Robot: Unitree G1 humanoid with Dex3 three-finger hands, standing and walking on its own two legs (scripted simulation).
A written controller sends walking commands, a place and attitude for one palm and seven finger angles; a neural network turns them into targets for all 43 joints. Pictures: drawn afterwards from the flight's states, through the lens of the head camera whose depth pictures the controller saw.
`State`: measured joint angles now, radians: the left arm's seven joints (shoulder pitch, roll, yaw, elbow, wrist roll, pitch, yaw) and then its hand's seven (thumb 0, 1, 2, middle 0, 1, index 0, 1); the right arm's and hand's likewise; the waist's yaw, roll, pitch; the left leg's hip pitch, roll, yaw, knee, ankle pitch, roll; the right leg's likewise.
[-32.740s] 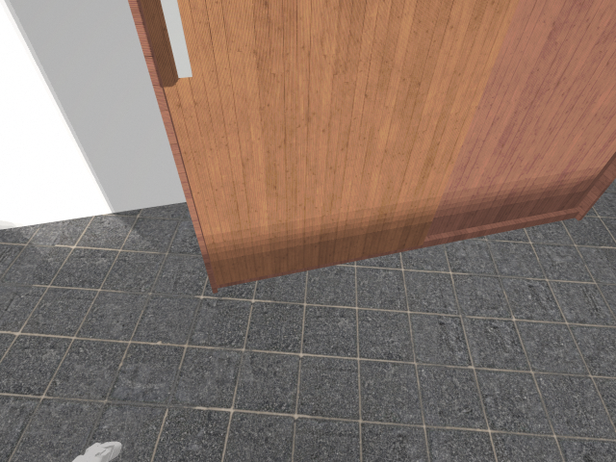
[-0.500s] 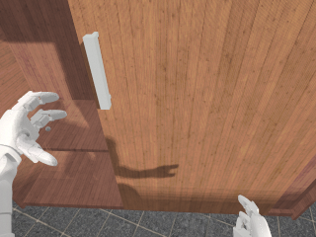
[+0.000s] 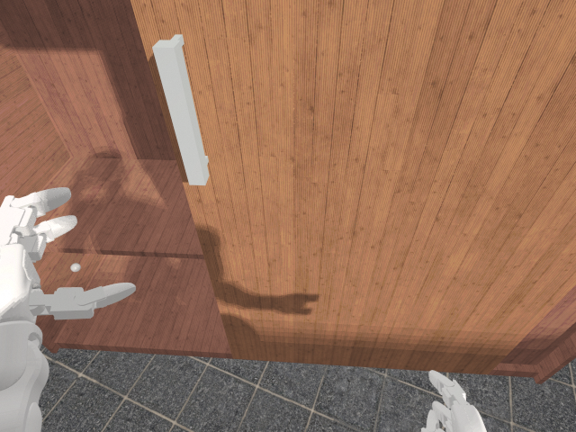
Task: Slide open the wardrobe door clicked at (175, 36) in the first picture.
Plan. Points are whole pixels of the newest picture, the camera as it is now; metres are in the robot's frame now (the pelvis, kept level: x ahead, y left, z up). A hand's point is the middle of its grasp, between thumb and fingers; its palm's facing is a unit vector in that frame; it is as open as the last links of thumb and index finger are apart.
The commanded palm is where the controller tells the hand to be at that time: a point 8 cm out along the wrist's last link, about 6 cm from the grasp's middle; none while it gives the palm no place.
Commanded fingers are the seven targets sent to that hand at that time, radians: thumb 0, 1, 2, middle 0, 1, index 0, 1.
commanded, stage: draw the hand back to the body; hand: left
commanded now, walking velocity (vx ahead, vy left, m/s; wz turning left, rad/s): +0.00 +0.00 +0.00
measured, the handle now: (189, 115) +0.48 +0.22 +0.22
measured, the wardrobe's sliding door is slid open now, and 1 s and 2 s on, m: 0.66 0.66 0.66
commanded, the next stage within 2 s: step back with the hand held close in 0.80 s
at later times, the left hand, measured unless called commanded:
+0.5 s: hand (79, 280) +0.22 +0.27 +0.16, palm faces +0.45 -0.82 -0.36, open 8.1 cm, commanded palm +0.17 +0.30 +0.17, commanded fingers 0.00 0.90 0.90 -0.20 -0.30 -0.20 -0.30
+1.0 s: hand (71, 271) +0.22 +0.28 +0.17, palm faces +0.48 -0.79 -0.38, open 7.4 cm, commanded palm +0.16 +0.31 +0.18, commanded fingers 0.00 0.90 0.90 -0.20 -0.30 -0.20 -0.30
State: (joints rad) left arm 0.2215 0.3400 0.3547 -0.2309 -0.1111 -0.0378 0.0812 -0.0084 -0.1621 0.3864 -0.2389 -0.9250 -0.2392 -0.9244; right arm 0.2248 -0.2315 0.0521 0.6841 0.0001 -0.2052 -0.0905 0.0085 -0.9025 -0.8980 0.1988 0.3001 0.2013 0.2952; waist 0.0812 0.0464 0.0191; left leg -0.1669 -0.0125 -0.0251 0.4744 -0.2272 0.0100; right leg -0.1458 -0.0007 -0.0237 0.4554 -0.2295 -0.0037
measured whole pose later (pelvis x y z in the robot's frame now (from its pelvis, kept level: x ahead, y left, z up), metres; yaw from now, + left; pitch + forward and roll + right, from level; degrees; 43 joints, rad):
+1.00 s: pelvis +0.02 +0.01 +0.00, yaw +0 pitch -4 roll -1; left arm 0.41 0.36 0.37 -0.36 -0.06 -0.08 0.10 0.02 0.89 0.90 -0.21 -0.30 -0.21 -0.30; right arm 0.21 -0.22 0.03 0.65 -0.01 -0.10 -0.08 0.01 -0.90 -0.90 0.20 0.30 0.20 0.30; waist 0.07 0.04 0.01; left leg -0.12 -0.01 -0.02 0.44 -0.25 0.02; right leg -0.08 0.00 -0.02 0.39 -0.23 0.01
